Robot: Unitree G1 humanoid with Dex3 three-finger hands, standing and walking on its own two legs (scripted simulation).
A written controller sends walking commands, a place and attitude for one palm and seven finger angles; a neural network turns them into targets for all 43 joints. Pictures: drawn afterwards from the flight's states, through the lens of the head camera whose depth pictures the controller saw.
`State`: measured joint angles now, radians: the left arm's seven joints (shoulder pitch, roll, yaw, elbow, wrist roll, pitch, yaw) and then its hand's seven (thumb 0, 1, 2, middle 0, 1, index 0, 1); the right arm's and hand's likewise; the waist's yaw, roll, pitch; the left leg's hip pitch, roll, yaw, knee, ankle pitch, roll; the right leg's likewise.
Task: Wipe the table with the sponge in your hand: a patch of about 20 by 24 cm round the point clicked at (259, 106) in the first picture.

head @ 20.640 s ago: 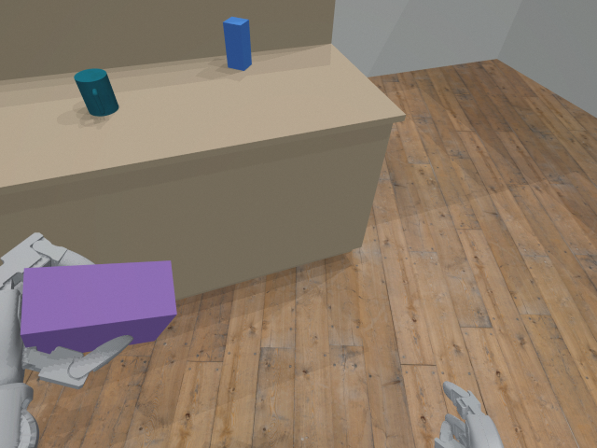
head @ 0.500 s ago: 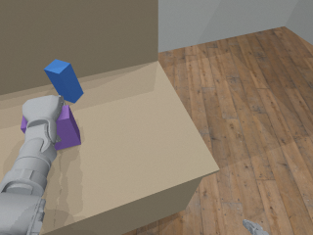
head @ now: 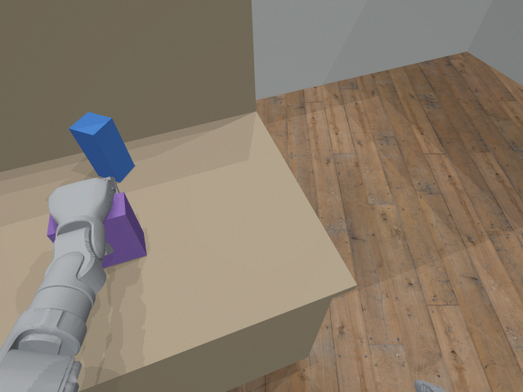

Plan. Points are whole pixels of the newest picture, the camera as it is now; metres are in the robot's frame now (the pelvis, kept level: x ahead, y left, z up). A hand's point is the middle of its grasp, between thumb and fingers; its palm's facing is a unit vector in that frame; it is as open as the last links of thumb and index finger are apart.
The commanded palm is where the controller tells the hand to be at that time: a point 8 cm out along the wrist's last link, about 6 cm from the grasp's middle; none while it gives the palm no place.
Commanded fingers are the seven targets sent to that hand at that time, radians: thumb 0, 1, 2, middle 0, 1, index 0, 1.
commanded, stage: wipe back along the middle lane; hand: left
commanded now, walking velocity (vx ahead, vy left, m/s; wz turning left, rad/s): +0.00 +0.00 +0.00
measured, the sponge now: (106, 240) +0.36 +0.31 -0.01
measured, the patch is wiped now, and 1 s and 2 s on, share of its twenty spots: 0.45 0.60 0.65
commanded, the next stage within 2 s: slide across to the third lane in 1.32 s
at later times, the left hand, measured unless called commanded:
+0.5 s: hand (99, 244) +0.32 +0.29 +0.03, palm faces -0.05 -0.03 -1.00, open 9.9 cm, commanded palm +0.29 +0.27 +0.07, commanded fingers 0.00 0.10 1.30 -1.20 -1.60 -1.20 -1.60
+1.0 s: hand (104, 270) +0.28 +0.26 +0.03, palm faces -0.03 -0.05 -1.00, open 9.9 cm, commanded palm +0.24 +0.24 +0.07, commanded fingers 0.00 0.10 1.30 -1.20 -1.60 -1.20 -1.60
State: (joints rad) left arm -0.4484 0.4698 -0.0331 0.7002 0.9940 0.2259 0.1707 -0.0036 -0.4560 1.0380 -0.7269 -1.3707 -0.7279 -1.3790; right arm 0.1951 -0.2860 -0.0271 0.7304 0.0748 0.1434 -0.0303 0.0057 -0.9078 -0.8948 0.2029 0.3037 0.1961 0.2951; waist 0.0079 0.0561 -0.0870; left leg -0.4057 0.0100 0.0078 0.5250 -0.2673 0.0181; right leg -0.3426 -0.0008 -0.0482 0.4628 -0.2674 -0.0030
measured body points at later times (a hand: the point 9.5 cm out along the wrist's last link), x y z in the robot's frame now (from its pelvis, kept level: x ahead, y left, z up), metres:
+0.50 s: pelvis -0.01 +0.00 +0.00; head +0.01 -0.02 +0.45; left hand +0.32 +0.28 +0.09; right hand +0.16 -0.24 -0.12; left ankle -0.01 +0.11 -0.74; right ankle -0.03 -0.12 -0.74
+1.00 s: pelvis +0.00 +0.00 +0.00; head +0.00 -0.04 +0.45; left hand +0.28 +0.26 +0.09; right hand +0.21 -0.23 -0.10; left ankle -0.01 +0.11 -0.74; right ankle -0.03 -0.12 -0.74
